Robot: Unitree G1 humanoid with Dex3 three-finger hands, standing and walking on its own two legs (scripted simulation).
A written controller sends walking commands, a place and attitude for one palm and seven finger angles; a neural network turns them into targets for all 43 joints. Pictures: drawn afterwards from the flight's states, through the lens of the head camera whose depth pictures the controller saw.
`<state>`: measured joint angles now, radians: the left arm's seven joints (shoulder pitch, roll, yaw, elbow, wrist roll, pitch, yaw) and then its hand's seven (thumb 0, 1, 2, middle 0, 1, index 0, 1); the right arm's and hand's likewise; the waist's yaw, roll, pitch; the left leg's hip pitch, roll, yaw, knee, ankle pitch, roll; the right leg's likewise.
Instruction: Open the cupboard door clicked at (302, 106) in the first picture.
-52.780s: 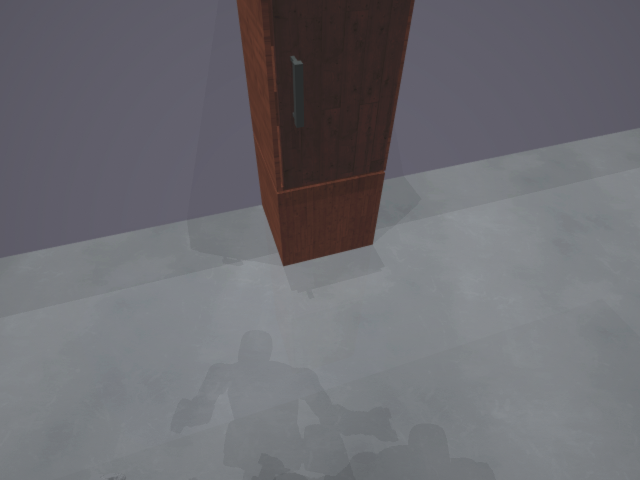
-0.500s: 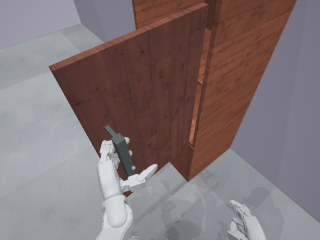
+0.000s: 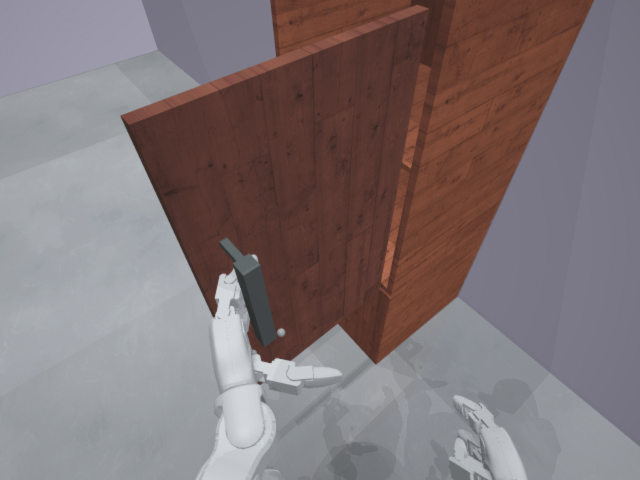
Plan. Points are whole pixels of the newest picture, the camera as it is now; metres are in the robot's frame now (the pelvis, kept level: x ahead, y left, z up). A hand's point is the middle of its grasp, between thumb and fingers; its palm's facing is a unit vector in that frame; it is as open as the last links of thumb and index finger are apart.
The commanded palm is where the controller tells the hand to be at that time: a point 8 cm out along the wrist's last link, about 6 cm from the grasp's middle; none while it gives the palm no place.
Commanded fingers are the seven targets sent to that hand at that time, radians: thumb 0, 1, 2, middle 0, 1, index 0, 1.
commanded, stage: slide the hand sideways off the handle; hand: left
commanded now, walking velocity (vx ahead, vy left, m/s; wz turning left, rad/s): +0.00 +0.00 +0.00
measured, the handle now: (248, 295) +0.33 +0.11 +0.06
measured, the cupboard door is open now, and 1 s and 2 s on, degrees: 92 95 95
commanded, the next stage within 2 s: draw the hand back to the body in 1.20 s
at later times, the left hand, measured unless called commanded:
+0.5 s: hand (265, 375) +0.23 +0.08 +0.06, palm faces -0.08 -1.00 +0.01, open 16.2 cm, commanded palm +0.20 +0.14 +0.06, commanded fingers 0.00 -0.50 0.30 -0.15 -0.30 -0.15 -0.30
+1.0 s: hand (220, 401) +0.20 +0.12 +0.05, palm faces -0.03 -1.00 -0.01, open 16.1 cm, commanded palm +0.17 +0.19 +0.06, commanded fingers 0.00 -0.50 0.30 -0.15 -0.30 -0.15 -0.30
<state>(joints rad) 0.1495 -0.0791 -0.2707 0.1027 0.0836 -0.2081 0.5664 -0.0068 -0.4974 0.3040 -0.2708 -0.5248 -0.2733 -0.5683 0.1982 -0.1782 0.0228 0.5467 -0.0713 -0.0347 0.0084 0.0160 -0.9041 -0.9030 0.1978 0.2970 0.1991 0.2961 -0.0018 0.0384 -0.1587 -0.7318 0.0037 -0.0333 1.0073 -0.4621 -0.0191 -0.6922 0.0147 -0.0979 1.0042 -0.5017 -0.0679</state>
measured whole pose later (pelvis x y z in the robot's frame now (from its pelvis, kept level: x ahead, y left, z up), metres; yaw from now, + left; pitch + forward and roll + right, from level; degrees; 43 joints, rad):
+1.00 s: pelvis +0.00 +0.02 -0.02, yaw -1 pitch +13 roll -1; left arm 0.55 0.13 -0.14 -0.26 -0.09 -0.33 0.00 -0.01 -0.50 0.30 -0.18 -0.32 -0.21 -0.32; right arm 0.26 -0.21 0.03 0.39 0.00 -0.05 -0.02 0.02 -0.90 -0.90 0.20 0.30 0.20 0.30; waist 0.01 0.04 -0.15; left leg -0.82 0.01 -0.02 1.12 -0.52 0.01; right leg -0.78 0.02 -0.08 1.10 -0.54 -0.04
